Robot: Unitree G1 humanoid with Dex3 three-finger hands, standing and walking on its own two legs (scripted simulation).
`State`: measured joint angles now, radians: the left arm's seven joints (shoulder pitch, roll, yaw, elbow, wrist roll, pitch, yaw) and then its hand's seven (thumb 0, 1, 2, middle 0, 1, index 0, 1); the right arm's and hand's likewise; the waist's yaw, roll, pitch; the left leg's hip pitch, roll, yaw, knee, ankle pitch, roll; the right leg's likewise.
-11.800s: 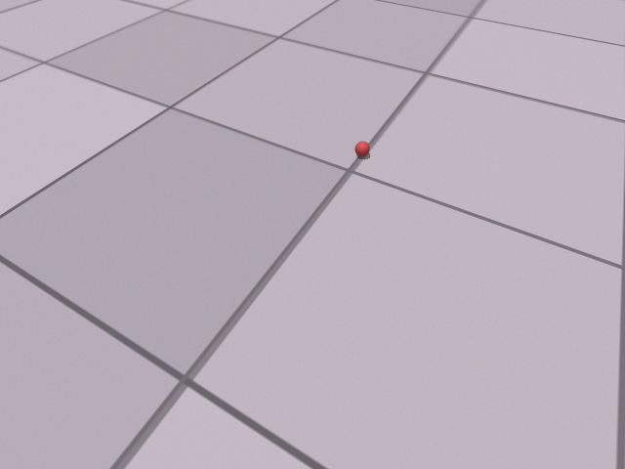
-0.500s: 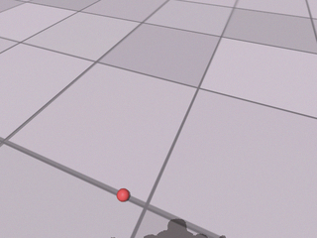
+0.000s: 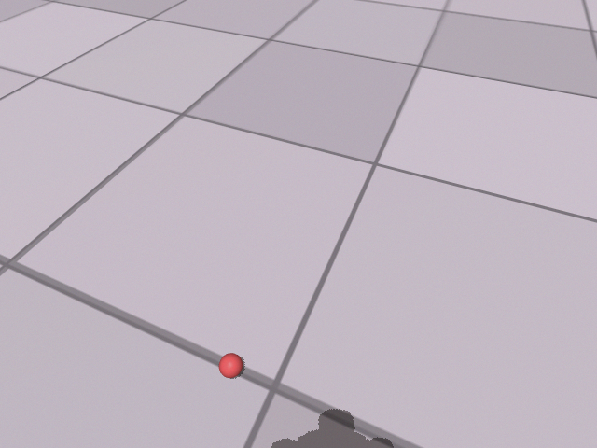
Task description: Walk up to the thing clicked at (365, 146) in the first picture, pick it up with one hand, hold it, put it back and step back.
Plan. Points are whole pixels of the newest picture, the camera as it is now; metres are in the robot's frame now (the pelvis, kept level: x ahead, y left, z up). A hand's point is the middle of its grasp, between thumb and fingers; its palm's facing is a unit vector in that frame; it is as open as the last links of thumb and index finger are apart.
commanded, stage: stand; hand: left
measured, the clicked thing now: (230, 365) +0.51 +0.23 -0.74
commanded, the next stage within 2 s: walk up in 1.52 s
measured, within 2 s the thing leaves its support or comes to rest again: neither
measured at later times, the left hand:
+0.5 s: hand out of the picture +0.09 +0.25 -0.15, palm faces -0.02 -0.94 -0.34, open 7.4 cm
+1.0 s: hand out of the picture +0.09 +0.25 -0.15, palm faces -0.02 -0.94 -0.35, open 7.4 cm
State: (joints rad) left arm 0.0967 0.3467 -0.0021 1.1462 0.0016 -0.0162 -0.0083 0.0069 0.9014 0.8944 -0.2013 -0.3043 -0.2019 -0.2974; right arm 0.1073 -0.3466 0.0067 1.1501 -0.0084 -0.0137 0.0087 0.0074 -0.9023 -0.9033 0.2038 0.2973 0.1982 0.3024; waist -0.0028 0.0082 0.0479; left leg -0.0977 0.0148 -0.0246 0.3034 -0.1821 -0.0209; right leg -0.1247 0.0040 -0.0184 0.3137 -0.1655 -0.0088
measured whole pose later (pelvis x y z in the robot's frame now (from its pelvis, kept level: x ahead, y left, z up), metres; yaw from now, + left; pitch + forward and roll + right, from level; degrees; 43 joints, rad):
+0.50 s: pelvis +0.01 +0.00 +0.00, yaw +0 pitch -1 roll +0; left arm 0.09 0.35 0.00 1.14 0.00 -0.02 -0.01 0.01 0.90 0.89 -0.20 -0.30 -0.20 -0.30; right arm 0.10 -0.35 0.01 1.13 -0.01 -0.01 0.00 0.01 -0.90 -0.90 0.20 0.30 0.20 0.30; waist 0.00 0.01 0.05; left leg -0.08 0.02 -0.02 0.30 -0.20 -0.03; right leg -0.11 0.01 -0.02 0.30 -0.18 -0.01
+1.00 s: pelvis +0.01 +0.00 +0.00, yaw -1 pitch -2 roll +0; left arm 0.10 0.35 0.00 1.14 0.00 -0.02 -0.01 0.01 0.90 0.89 -0.20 -0.30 -0.20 -0.30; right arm 0.11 -0.35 0.01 1.13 -0.01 -0.01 0.00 0.01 -0.90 -0.90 0.20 0.30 0.20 0.30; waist 0.00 0.01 0.05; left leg -0.07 0.02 -0.02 0.29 -0.19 -0.02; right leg -0.10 0.01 -0.01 0.31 -0.18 -0.01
